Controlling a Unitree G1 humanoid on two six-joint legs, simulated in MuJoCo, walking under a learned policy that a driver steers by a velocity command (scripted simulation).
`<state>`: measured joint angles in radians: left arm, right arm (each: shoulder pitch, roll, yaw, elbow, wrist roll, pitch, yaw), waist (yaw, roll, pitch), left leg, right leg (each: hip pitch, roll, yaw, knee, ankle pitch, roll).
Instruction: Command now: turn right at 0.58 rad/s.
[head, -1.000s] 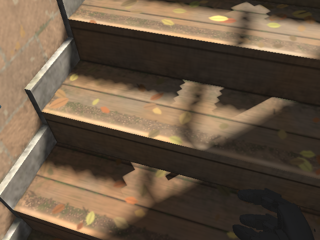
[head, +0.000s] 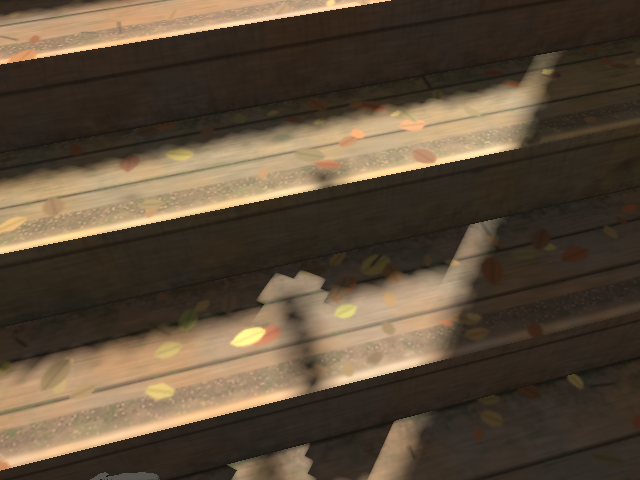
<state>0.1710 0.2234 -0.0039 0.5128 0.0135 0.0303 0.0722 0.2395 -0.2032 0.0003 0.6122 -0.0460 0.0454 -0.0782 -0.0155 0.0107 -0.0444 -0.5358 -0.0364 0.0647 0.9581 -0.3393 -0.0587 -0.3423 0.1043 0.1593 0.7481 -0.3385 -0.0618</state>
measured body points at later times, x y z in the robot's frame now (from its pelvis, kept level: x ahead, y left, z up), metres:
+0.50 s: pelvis +0.07 +0.01 +0.02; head +0.07 +0.04 +0.47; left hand +0.27 +0.17 -0.10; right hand -0.06 -0.20 -0.10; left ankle +0.02 +0.10 -0.73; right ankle +0.11 -0.17 -0.56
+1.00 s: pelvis +0.34 -0.22 +0.13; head +0.36 -0.23 +0.58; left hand +0.48 -0.02 -0.01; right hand +0.40 -0.50 +0.01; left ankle +0.28 -0.04 -0.35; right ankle +0.35 -0.30 -0.55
